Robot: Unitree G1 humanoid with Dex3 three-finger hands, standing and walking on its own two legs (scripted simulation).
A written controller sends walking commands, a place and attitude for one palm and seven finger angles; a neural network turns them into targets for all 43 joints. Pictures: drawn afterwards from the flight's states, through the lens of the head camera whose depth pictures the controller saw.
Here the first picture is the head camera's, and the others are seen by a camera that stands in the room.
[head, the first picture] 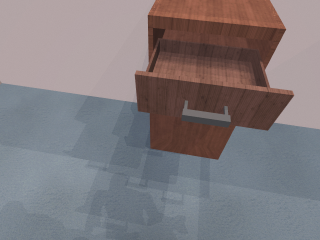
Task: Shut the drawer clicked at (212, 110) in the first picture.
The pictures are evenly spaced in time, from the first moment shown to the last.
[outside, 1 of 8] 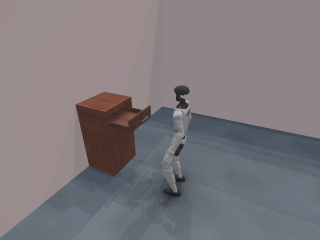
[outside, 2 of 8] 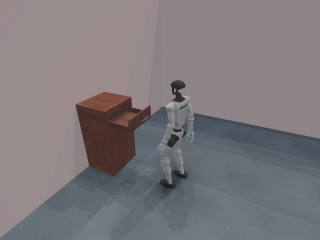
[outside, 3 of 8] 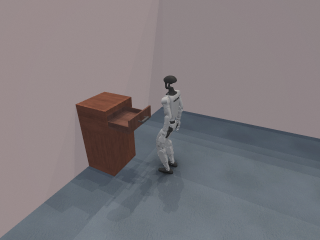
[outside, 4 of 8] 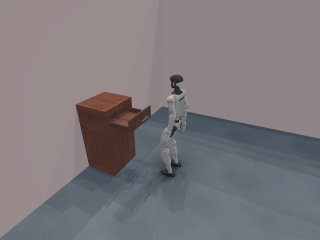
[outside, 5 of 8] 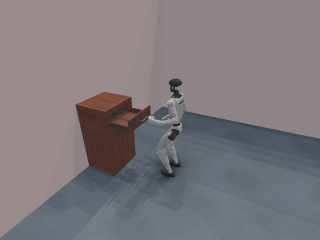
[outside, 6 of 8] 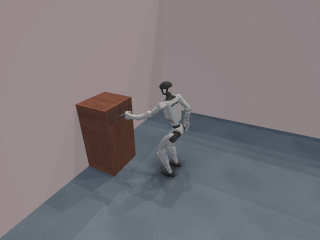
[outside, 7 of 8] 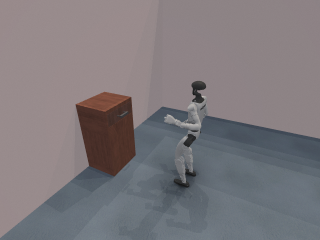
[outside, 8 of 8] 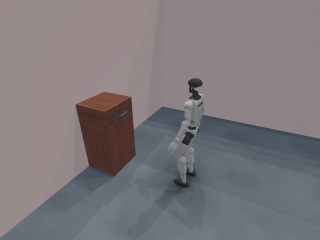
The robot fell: no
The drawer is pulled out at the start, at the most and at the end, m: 0.30 0.30 0.00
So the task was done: yes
